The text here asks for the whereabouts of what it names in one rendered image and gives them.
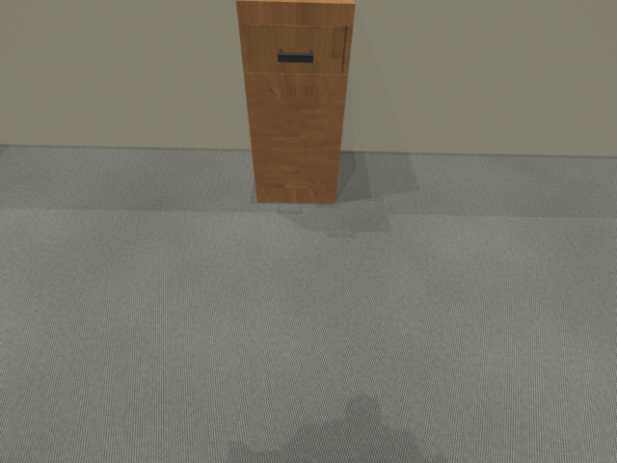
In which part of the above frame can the handle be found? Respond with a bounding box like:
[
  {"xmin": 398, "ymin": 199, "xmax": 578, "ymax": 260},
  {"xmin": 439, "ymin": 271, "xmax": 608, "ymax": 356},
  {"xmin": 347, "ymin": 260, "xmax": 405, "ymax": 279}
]
[{"xmin": 278, "ymin": 49, "xmax": 313, "ymax": 63}]

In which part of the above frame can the drawer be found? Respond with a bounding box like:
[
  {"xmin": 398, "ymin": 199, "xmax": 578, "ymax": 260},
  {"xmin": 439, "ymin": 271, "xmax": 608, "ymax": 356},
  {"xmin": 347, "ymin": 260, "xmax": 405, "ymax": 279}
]
[{"xmin": 246, "ymin": 23, "xmax": 345, "ymax": 74}]

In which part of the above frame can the cabinet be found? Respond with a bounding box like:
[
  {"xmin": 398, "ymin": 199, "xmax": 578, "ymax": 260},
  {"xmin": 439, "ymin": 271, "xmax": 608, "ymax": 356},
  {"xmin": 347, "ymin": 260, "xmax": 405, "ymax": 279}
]
[{"xmin": 236, "ymin": 0, "xmax": 356, "ymax": 204}]

